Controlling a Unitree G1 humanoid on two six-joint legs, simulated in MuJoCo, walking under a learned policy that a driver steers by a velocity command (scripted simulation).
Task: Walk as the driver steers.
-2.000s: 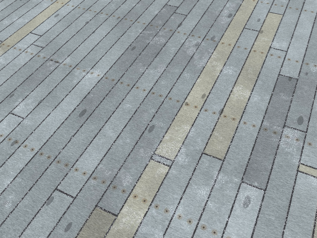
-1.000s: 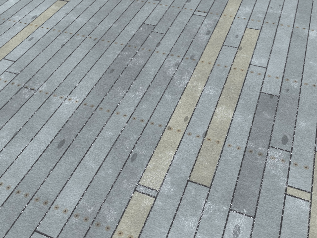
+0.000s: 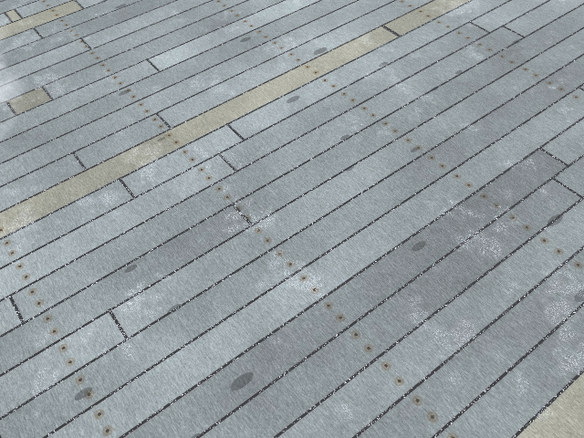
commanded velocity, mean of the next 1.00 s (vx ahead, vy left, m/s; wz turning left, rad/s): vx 0.42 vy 0.00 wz -0.19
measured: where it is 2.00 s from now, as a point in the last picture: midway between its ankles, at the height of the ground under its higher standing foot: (299, 418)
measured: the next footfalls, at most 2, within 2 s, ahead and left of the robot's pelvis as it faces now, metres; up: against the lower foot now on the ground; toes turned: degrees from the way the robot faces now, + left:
left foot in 0.28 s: +0.29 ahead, +0.13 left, +0.00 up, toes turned +7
right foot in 0.80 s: +0.57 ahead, -0.05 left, +0.00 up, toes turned -14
